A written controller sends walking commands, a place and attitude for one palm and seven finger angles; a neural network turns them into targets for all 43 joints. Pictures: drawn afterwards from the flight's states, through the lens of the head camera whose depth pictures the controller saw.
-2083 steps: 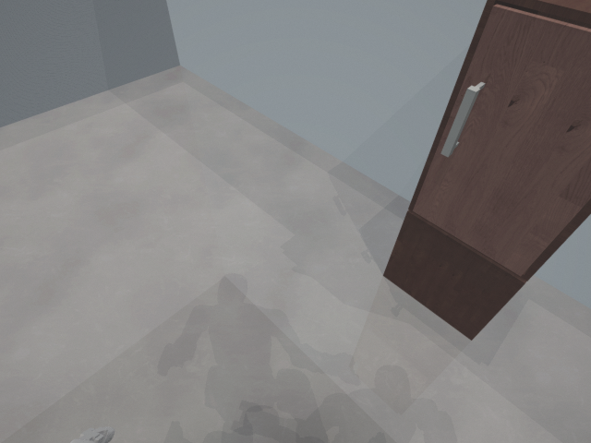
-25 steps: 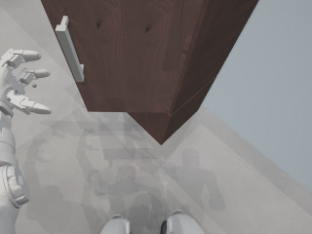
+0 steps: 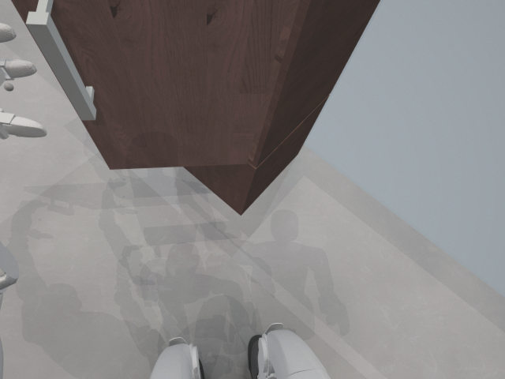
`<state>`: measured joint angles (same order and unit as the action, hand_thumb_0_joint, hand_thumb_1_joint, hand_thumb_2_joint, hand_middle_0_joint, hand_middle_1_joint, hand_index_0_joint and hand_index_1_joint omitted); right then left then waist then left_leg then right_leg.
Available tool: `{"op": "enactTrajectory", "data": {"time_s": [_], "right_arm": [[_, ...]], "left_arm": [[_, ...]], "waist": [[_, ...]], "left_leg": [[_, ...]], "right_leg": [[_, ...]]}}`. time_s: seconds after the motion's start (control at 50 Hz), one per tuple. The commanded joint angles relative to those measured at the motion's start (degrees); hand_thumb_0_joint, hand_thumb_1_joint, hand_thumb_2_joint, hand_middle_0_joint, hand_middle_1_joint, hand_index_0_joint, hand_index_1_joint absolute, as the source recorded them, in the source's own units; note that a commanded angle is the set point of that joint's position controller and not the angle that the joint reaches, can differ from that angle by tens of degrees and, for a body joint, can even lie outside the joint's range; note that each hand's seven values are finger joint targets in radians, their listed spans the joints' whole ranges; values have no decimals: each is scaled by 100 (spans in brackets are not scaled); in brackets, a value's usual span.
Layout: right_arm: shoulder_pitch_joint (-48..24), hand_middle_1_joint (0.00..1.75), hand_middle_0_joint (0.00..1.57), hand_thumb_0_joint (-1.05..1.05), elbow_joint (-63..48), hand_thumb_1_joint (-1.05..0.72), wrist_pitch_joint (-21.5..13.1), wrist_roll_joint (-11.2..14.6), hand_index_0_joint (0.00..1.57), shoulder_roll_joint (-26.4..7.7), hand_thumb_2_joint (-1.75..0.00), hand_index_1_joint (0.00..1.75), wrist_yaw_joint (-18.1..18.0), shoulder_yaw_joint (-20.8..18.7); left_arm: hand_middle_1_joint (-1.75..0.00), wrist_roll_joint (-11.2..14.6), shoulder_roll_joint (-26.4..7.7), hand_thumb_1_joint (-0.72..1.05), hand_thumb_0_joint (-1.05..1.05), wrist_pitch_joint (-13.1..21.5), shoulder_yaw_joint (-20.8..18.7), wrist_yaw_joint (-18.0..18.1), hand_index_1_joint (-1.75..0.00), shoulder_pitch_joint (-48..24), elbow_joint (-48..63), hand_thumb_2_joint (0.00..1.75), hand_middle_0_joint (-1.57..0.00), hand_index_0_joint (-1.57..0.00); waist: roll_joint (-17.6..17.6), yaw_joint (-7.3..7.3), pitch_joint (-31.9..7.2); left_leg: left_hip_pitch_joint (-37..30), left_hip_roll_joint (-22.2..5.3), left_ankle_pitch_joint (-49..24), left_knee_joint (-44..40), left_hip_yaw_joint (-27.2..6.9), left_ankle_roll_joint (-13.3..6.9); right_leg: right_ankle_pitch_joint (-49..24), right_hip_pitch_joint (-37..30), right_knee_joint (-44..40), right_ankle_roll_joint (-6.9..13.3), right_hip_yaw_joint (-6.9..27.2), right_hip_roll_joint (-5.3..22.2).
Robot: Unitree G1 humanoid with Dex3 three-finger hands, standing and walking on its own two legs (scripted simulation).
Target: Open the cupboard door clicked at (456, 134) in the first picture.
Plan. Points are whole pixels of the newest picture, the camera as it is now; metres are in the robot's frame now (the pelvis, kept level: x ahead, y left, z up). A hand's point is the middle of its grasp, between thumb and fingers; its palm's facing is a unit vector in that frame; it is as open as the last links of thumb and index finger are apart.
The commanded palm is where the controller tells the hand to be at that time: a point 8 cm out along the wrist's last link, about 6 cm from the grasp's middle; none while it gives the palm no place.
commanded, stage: move the hooked fingers beside the handle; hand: left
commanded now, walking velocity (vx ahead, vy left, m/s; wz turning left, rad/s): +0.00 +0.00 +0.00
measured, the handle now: (69, 64) +0.57 +0.22 +0.08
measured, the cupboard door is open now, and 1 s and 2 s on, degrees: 47 47 47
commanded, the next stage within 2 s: slide the fingers in behind the handle in 0.78 s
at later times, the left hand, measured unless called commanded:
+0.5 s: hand (5, 96) +0.50 +0.28 +0.09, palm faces +0.01 -1.00 +0.00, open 14.0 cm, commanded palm +0.49 +0.32 +0.08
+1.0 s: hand (8, 96) +0.50 +0.28 +0.09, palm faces +0.01 -1.00 -0.02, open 14.0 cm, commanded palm +0.49 +0.31 +0.08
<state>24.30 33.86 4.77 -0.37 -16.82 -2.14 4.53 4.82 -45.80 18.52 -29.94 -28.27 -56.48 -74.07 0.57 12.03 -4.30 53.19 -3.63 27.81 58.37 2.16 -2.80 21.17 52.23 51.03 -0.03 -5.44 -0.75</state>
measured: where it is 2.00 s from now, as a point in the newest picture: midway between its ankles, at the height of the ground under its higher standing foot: outside the picture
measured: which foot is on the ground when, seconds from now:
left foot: down 0.00-1.00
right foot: down 0.00-1.00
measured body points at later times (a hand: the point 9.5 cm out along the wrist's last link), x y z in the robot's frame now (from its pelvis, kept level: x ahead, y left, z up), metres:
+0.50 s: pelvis +0.01 +0.00 +0.00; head +0.15 +0.05 +0.43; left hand +0.50 +0.34 +0.09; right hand +0.01 -0.27 -0.09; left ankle -0.01 +0.08 -0.68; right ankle +0.02 -0.13 -0.68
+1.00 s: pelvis +0.00 +0.00 +0.00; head +0.14 +0.04 +0.42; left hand +0.49 +0.33 +0.09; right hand -0.01 -0.27 -0.09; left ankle -0.01 +0.08 -0.68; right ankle +0.02 -0.13 -0.68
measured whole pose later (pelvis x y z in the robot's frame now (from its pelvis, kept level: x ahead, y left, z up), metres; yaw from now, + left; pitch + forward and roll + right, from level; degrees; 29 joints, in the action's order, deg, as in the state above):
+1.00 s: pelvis +0.00 +0.00 +0.00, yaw +0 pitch +22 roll -5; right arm 24.2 33.8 5.7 -0.2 -16.6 -1.6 4.3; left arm 6.4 -44.0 19.5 -28.6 -28.2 -54.0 -71.4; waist 0.8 11.0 -4.4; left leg 53.4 -3.8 28.1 59.2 1.4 -2.6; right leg 21.4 52.0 51.3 0.1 -5.9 -1.0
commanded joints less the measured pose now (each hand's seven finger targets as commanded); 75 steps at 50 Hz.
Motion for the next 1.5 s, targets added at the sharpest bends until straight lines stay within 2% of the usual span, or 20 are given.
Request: {"op": "enactTrajectory", "data": {"time_s": [0.0, 0.16, 0.34, 0.38, 0.44, 0.64, 0.66, 0.72, 0.78, 0.86, 0.96, 0.98, 1.0, 1.04, 1.1, 1.16, 1.24, 1.32, 1.38, 1.48], "right_arm": [[1119, 30, 20, 0, -278, -90, -15, -15, 20, -1209, -90, 30, -112, -434], [1167, 30, 20, 0, -332, -90, 83, -15, 20, -1212, -90, 30, -14, -534], [1063, 30, 20, 0, -195, -90, 137, 5, 20, -1131, -90, 30, 20, -533], [1053, 30, 20, 0, -197, -90, 130, 6, 20, -1162, -90, 30, -8, -523], [998, 30, 20, 0, -219, -90, 107, -1, 20, -1150, -90, 30, -33, -500], [937, 30, 20, 0, -298, -90, 98, 8, 20, -1141, -90, 30, -22, -484], [943, 30, 20, 0, -285, -90, 107, 9, 20, -1120, -90, 30, -9, -482], [936, 30, 20, 0, -309, -90, 63, 2, 20, -1171, -90, 30, -42, -484], [933, 30, 20, 0, -278, -90, 51, 7, 20, -1152, -90, 30, -47, -480], [939, 30, 20, 0, -248, -90, 36, 27, 20, -1172, -90, 30, -60, -474], [969, 30, 20, 0, -195, -90, 48, 27, 20, -1147, -90, 30, -63, -464], [976, 30, 20, 0, -167, -90, 45, 23, 20, -1137, -90, 30, -58, -462], [1015, 30, 20, 0, -163, -90, 44, 12, 20, -1171, -90, 30, -67, -477], [1026, 30, 20, 0, -179, -90, 37, 1, 20, -1146, -90, 30, -47, -488], [1000, 30, 20, 0, -182, -90, 55, 13, 20, -1136, -90, 30, -33, -471], [1009, 30, 20, 0, -175, -90, 41, -9, 20, -1118, -90, 30, -22, -473], [1037, 30, 20, 0, -203, -90, 39, -26, 20, -1086, -90, 30, 17, -510], [1040, 30, 20, 0, -217, -90, 76, -14, 20, -1062, -90, 30, 60, -524], [1007, 30, 20, 0, -222, -90, 95, -7, 20, -1059, -90, 30, 52, -518], [991, 30, 20, 0, -175, -90, 49, -14, 20, -1022, -90, 30, 67, -523]], "left_arm": [[-120, 55, -2128, -50, 0, 266, -346, -9, -120, -2129, 1129, 30, -30, -30], [-120, 311, -1950, -50, 0, 321, -463, -224, -120, -1758, 1696, 30, -30, -30], [-120, 371, -1282, -50, 0, 354, -41, -78, -120, -1834, 1735, 30, -30, -30], [-120, 340, -1335, -50, 0, 312, -42, -23, -120, -1896, 1519, 30, -30, -30], [-120, 255, -1464, -50, 0, 417, -55, 58, -120, -2112, 1689, 30, -30, -30], [-120, 246, -1479, -50, 0, 427, -88, 75, -120, -1988, 1640, 30, -30, -30], [-120, 250, -1283, -50, 0, 410, 35, 78, -120, -1970, 1537, 30, -30, -30], [-120, 307, -1635, -50, 0, 454, -242, 95, -120, -2044, 1560, 30, -30, -30], [-120, 250, -1684, -50, 0, 494, -215, 73, -120, -2094, 1671, 30, -30, -30], [-120, 278, -1643, -50, 0, 439, -182, 10, -120, -1932, 1369, 30, -30, -30], [-120, 332, -1251, -50, 0, 429, 127, -24, -120, -2135, 1506, 30, -30, -30], [-120, 360, -1126, -50, 0, 405, 197, -15, -120, -2194, 1444, 30, -30, -30], [-120, 327, -1388, -50, 0, 415, 2, 33, -120, -2187, 1505, 30, -30, -30], [-120, 339, -1279, -50, 0, 438, 15, 85, -120, -2082, 1602, 30, -30, -30], [-120, 268, -1206, -50, 0, 384, 116, 194, -120, -2142, 1476, 30, -30, -30], [-120, 235, -1128, -50, 0, 438, 153, 337, -120, -2343, 1640, 30, -30, -30], [-120, 220, -1147, -50, 0, 556, 35, 453, -120, -2156, 1966, 30, -30, -30], [-120, 297, -760, -50, 0, 477, 178, 513, -120, -1913, 1825, 30, -30, -30], [-120, 217, -847, -50, 0, 424, 153, 615, -120, -1970, 1743, 30, -30, -30], [-120, 241, -495, -50, 0, 537, 345, 732, -120, -2096, 1669, 30, -30, -30]], "waist": [[1133, -119, -2856], [1429, -245, -3197], [1507, -124, -2690], [1099, -60, -2458], [1473, -114, -2649], [1391, -195, -2847], [1285, -138, -2752], [991, -145, -2773], [1250, -174, -2835], [1080, -129, -2645], [1330, -53, -2717], [1162, -4, -2561], [1118, -77, -2668], [1296, -135, -2891], [1103, -82, -2584], [1286, -53, -2714], [1536, -211, -3182], [1114, -154, -2905], [1042, -156, -2669], [961, -59, -2593]], "left_leg": [[-1887, 99, -2951, -581, -546, 123], [-2572, 23, -3858, -545, -615, 205], [-2865, 2, -3808, -603, -674, 265], [-2477, 37, -3284, -650, -650, 193], [-2662, 45, -3403, -643, -688, 260], [-2546, 55, -3480, -591, -673, 263], [-2533, 55, -3402, -579, -666, 245], [-2117, 96, -2985, -569, -594, 162], [-2213, 95, -2936, -587, -579, 174], [-2069, 89, -2816, -586, -592, 159], [-2351, 84, -2855, -593, -631, 182], [-2238, 84, -2723, -594, -626, 159], [-2211, 83, -2738, -613, -652, 161], [-2427, 84, -3031, -594, -661, 198], [-2138, 102, -2660, -627, -630, 162], [-2312, 94, -2760, -620, -658, 184], [-2757, 64, -3473, -573, -698, 271], [-2591, 61, -3442, -605, -663, 210], [-2330, 86, -3062, -670, -630, 189], [-2292, 99, -2851, -659, -607, 181]], "right_leg": [[-1760, -1264, -258, 123, 318, -240], [-2044, -1118, -255, 134, 238, -307], [-1690, -647, -379, 138, 163, -330], [-1593, -785, -408, 122, 178, -318], [-1562, -727, -342, 152, 183, -294], [-1696, -904, -253, 145, 198, -280], [-1645, -824, -277, 135, 184, -291], [-1728, -1183, -255, 151, 255, -295], [-1675, -1142, -289, 135, 269, -280], [-1584, -1061, -304, 133, 262, -293], [-1456, -785, -326, 136, 230, -283], [-1420, -774, -351, 125, 225, -289], [-1427, -887, -328, 135, 228, -282], [-1539, -861, -297, 145, 215, -283], [-1385, -873, -334, 132, 222, -277], [-1380, -772, -312, 134, 214, -271], [-1681, -874, -238, 152, 198, -280], [-1784, -972, -287, 135, 175, -308], [-1666, -1005, -315, 120, 196, -282], [-1585, -939, -331, 113, 214, -276]]}}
